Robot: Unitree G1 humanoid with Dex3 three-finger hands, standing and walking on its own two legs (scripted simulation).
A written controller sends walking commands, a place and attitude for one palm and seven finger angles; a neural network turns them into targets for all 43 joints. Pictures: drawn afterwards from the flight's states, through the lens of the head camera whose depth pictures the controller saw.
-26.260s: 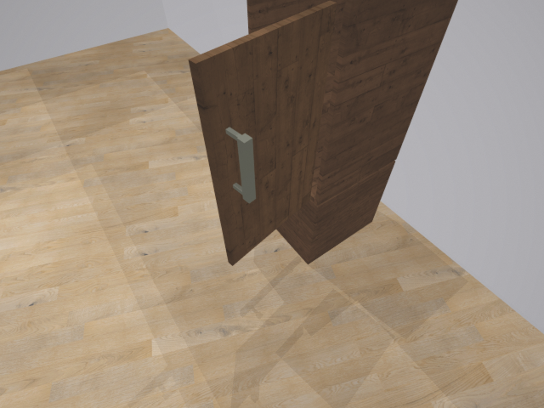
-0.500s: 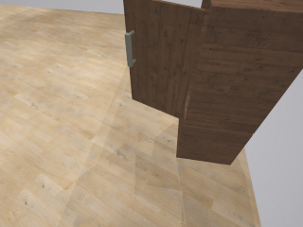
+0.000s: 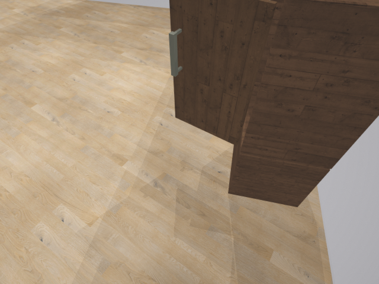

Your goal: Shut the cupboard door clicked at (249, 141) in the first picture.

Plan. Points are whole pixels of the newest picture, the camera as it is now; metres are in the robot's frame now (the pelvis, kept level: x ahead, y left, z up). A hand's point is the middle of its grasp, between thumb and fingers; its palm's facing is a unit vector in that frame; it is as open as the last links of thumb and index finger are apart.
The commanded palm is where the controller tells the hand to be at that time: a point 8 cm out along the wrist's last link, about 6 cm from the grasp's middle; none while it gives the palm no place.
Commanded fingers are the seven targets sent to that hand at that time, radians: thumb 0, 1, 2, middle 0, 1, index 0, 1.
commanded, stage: walk to a spot facing it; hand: left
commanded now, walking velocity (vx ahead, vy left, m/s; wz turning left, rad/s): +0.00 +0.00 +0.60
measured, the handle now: (176, 53) +0.87 +0.08 +0.03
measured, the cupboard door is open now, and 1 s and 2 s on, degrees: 70 70 70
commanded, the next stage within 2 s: none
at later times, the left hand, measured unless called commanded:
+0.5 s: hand out of the picture +0.04 +0.22 -0.15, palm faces +0.29 -0.90 -0.33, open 7.4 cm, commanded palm none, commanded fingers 0.00 0.90 0.90 -0.20 -0.30 -0.20 -0.30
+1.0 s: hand out of the picture -0.07 +0.18 -0.16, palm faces +0.60 -0.74 -0.29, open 7.4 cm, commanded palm none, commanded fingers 0.00 0.90 0.90 -0.20 -0.30 -0.20 -0.30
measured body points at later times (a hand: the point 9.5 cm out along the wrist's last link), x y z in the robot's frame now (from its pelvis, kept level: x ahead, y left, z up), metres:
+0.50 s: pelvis -0.01 -0.03 -0.01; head +0.05 -0.03 +0.44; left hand +0.02 +0.26 -0.13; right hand +0.13 -0.27 -0.15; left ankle +0.02 +0.11 -0.72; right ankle +0.03 -0.15 -0.74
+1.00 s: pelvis +0.01 -0.04 -0.01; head +0.06 -0.01 +0.44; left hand -0.10 +0.22 -0.14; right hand +0.24 -0.17 -0.15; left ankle -0.06 +0.09 -0.73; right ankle +0.09 -0.13 -0.72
